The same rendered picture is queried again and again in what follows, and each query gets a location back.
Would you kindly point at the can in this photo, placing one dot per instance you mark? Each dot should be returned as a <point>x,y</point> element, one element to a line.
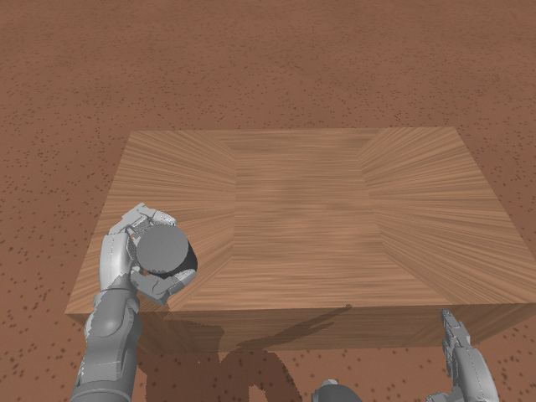
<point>164,251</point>

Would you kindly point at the left robot arm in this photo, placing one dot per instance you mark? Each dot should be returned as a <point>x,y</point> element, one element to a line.
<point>108,369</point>

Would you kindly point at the right robot hand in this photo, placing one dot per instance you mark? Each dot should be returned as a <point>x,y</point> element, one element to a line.
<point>466,366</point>

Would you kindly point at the left robot hand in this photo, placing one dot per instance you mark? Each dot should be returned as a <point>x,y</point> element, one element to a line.
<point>119,266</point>

